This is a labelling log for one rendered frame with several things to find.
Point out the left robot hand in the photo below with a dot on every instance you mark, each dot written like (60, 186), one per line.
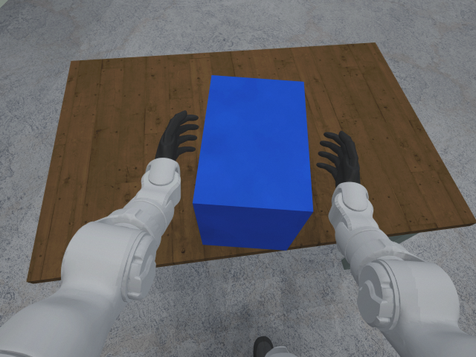
(168, 146)

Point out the carton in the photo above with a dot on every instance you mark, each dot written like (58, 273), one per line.
(253, 184)

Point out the right robot hand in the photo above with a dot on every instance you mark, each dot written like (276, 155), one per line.
(347, 166)

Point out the table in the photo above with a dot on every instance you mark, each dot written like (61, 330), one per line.
(114, 112)

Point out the robot left upper arm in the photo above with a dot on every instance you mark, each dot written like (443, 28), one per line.
(106, 267)

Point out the right robot foot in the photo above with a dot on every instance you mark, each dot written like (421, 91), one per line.
(262, 345)

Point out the left robot forearm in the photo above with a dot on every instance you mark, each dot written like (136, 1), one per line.
(152, 208)

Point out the right robot forearm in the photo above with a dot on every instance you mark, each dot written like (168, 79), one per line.
(357, 234)

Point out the robot right upper arm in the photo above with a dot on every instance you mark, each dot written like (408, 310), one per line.
(415, 306)

